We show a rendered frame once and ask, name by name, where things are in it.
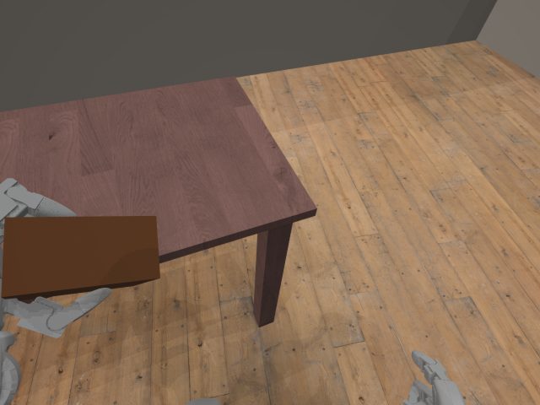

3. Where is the right robot hand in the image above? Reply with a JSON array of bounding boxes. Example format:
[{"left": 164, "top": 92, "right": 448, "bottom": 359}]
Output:
[{"left": 403, "top": 350, "right": 466, "bottom": 405}]

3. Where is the robot left forearm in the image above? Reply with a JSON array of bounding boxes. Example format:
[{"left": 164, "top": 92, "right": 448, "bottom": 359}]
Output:
[{"left": 0, "top": 331, "right": 21, "bottom": 405}]

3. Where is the left robot hand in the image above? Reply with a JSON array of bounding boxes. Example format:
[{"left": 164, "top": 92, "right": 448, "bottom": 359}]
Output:
[{"left": 0, "top": 178, "right": 112, "bottom": 338}]

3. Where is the sponge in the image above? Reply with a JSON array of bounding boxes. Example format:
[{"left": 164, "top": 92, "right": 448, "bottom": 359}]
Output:
[{"left": 1, "top": 216, "right": 160, "bottom": 300}]

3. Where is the table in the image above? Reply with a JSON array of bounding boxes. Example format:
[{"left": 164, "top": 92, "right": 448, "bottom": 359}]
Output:
[{"left": 0, "top": 76, "right": 317, "bottom": 327}]

